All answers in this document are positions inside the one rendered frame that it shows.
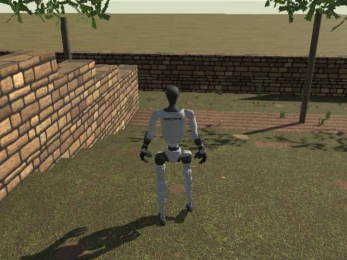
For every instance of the robot right upper arm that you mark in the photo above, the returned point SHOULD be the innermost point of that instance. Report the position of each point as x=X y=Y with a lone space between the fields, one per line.
x=192 y=123

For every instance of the humanoid robot torso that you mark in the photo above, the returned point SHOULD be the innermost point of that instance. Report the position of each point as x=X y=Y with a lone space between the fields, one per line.
x=173 y=129

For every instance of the right robot hand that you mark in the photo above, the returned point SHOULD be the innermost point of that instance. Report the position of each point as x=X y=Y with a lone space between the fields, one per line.
x=199 y=155

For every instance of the robot left forearm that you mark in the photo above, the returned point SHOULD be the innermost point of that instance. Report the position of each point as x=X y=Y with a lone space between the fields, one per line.
x=145 y=144

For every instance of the robot left upper arm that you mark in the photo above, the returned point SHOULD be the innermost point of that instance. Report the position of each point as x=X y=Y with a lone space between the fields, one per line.
x=152 y=123

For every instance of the left robot hand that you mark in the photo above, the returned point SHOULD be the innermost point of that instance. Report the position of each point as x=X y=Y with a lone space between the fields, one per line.
x=147 y=154

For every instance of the robot right foot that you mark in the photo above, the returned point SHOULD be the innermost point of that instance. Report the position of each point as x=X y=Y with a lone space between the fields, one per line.
x=190 y=207

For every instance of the robot right forearm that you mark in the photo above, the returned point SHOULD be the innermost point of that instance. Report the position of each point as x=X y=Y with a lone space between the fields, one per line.
x=199 y=144

